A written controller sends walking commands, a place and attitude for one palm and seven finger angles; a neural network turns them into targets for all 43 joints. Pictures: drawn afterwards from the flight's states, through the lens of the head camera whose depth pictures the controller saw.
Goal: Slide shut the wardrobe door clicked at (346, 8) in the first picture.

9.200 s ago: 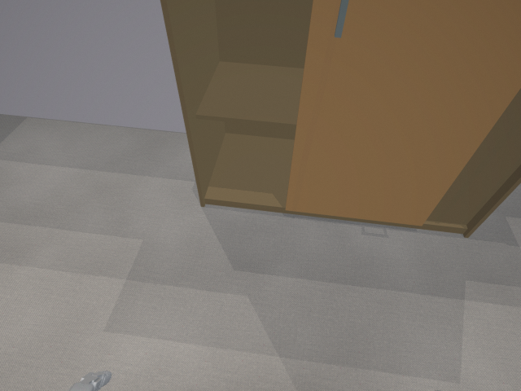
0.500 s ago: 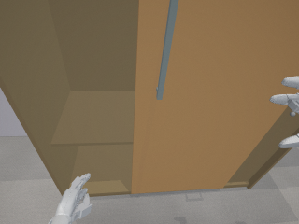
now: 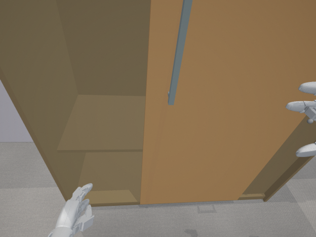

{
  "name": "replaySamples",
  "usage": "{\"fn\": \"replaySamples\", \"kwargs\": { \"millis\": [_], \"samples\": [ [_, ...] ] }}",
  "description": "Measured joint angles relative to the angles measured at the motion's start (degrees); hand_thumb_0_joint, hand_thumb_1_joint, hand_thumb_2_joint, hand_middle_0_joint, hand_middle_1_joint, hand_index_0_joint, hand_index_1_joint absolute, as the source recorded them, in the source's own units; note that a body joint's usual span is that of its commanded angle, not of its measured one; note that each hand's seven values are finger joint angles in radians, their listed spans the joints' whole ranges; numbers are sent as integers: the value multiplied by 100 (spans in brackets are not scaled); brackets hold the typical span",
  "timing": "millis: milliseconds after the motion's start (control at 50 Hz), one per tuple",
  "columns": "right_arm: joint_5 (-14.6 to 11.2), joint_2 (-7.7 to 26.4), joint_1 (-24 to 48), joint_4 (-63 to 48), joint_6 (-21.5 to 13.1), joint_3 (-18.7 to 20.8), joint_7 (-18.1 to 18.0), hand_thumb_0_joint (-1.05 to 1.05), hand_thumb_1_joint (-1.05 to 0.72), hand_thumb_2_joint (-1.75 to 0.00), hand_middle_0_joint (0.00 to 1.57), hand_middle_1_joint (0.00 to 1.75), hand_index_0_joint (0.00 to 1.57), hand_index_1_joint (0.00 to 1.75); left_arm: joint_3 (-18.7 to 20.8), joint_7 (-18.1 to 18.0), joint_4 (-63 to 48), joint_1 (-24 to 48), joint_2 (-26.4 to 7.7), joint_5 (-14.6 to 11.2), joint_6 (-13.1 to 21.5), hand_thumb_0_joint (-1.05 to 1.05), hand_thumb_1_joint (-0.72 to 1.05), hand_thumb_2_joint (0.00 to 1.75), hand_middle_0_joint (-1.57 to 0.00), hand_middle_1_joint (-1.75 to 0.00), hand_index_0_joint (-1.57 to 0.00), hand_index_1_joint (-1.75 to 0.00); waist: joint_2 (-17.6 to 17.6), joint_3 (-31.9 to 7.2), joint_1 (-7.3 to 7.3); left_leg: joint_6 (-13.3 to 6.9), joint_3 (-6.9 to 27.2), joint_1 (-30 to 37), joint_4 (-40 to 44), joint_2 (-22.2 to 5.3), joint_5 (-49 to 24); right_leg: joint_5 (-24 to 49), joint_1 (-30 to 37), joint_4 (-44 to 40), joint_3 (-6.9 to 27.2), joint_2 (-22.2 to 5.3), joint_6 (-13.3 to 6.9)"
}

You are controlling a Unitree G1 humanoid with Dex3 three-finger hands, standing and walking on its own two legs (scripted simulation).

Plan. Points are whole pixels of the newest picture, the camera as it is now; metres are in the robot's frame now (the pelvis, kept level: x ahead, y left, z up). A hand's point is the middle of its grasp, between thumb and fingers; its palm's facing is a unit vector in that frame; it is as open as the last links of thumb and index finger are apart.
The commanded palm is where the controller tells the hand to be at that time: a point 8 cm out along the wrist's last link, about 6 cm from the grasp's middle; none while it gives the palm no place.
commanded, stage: move the hooked fingers beside the handle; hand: right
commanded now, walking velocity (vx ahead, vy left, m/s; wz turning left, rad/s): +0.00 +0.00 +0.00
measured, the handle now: (177, 51) +0.50 -0.04 +0.27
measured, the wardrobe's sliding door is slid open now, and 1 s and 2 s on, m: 0.40 0.40 0.40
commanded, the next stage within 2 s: none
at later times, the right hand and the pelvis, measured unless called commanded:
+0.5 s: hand (271, 104) +0.33 -0.23 +0.24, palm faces +0.00 +1.00 -0.08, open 14.0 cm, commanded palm +0.30 -0.27 +0.24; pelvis +0.01 +0.00 +0.00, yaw +0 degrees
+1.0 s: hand (239, 94) +0.38 -0.18 +0.23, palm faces -0.02 +1.00 -0.04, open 14.0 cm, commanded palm +0.36 -0.22 +0.23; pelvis +0.02 +0.00 +0.00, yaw +0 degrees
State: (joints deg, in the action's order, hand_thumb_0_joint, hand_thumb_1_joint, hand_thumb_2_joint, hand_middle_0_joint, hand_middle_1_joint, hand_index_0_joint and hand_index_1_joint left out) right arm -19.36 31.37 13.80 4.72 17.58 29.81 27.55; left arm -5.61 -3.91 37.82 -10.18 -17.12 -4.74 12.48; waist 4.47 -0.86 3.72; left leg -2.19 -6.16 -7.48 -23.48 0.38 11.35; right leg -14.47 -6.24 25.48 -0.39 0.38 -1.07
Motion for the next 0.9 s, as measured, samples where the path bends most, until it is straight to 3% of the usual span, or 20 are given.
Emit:
{"fn": "replaySamples", "kwargs": {
  "millis": [180, 320, 520, 720, 900],
  "samples": [
    [7, -93, 194, 133, -47, -180, -7, -1, 50, -30, 31, 120, 31, 120, -19, 1, 40, 7, 14, -11, 32, 2, 90, 90, -20, -30, -20, -30, 16, -3, 42, 14, -40, -2, 14, -30, -8, 22, -23, -10, 42, 30, -12],
    [206, -364, 651, 327, -55, -622, -294, -1, 50, -30, 31, 120, 31, 120, -26, -17, 103, 79, 42, 6, 64, 2, 90, 90, -20, -30, -20, -30, -19, 60, 4, 16, -51, -70, -19, -63, -3, 54, -70, -35, 55, 62, -17],
    [267, -569, 820, 376, 95, -755, -654, -1, 50, -30, 31, 120, 31, 120, -2, 38, 90, 94, 110, 27, -106, 2, 90, 90, -20, -30, -20, -30, -39, -21, -133, 11, 51, -131, -14, -32, 28, 34, -51, -130, -42, 36, -8],
    [314, -894, 935, 144, 56, -1051, -926, -1, 50, -30, 31, 120, 31, 120, 78, -1, 155, 64, 60, 24, -180, 2, 90, 90, -20, -30, -20, -30, -45, 6, -94, 9, 50, -80, 5, -21, 77, -5, 7, -165, -36, 28, 0],
    [431, -1116, 1149, 252, 247, -1320, -1268, -1, 50, -30, 31, 120, 31, 120, 83, 4, 138, 217, 131, 43, -308, 2, 91, 90, -20, -30, -20, -30, -51, -10, -135, 5, 68, -83, -16, -18, 112, -23, 31, -188, -52, 26, 5]
  ]
}}
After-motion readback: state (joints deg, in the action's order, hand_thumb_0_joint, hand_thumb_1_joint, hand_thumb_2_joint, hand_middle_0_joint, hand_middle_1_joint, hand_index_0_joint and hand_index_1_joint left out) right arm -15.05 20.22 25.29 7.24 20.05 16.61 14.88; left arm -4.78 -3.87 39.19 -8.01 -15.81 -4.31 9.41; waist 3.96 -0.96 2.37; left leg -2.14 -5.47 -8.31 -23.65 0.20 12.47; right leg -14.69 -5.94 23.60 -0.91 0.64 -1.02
